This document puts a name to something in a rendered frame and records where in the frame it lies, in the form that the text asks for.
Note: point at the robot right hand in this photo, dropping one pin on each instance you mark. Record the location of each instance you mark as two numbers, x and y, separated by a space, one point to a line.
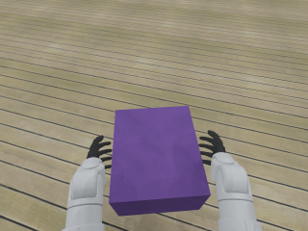
216 147

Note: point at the robot left forearm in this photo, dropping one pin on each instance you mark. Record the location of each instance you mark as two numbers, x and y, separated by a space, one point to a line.
85 197

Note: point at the robot left hand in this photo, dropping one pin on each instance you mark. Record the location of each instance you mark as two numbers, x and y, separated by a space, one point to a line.
95 146

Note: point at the robot right forearm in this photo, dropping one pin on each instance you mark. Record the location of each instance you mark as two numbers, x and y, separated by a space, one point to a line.
234 195

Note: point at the carton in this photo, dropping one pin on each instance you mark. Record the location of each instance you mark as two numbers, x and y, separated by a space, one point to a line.
156 162

